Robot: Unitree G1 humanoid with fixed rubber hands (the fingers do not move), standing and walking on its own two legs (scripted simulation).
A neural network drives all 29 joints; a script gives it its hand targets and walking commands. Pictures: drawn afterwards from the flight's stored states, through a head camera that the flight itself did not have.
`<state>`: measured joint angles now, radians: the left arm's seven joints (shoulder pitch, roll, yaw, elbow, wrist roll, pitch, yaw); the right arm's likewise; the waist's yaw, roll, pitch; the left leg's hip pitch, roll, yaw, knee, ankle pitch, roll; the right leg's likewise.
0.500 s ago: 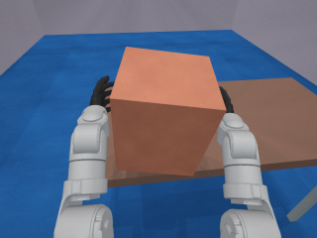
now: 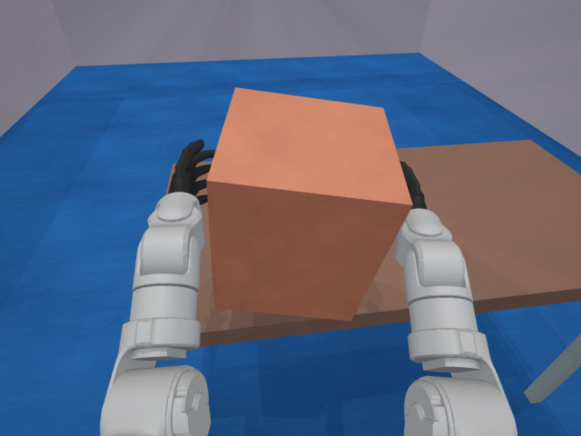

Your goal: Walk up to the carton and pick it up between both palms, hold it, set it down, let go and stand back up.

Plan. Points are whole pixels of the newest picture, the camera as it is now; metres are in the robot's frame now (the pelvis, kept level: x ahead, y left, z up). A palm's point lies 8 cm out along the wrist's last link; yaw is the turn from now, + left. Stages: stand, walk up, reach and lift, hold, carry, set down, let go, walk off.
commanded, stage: hold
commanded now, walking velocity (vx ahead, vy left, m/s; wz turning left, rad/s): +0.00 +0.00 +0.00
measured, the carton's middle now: (296, 210) +0.41 +0.00 +0.16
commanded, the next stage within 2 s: set down in 0.84 s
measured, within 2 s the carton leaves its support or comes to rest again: neither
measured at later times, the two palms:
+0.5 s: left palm (190, 205) +0.39 +0.14 +0.19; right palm (409, 222) +0.37 -0.16 +0.17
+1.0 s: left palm (183, 212) +0.35 +0.14 +0.21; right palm (418, 227) +0.34 -0.16 +0.18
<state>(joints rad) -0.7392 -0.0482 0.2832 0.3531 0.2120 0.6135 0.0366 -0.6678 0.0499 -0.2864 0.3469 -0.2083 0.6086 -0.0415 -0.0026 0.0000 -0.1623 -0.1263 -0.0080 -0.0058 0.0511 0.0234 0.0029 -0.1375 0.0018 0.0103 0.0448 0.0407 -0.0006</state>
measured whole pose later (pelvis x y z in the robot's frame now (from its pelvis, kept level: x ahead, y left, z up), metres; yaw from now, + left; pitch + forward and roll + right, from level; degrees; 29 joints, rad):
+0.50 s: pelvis +0.02 +0.00 +0.00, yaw +0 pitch +3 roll +0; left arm -0.58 -0.03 0.17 0.11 0.11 0.67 0.07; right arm -0.51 0.04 -0.19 0.09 -0.11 0.68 -0.10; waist -0.02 0.00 -0.12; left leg -0.07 -0.01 -0.01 -0.01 0.02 0.00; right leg -0.09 0.00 0.00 -0.01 0.04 0.00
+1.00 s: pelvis -0.01 +0.00 +0.00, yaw +0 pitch +1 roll +0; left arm -0.65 -0.06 0.23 0.15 0.16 0.75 0.06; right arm -0.60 0.04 -0.23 0.15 -0.17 0.76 -0.04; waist -0.01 0.01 -0.11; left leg -0.11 -0.01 -0.01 0.07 0.03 0.01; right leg -0.12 0.00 0.01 0.06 0.05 0.00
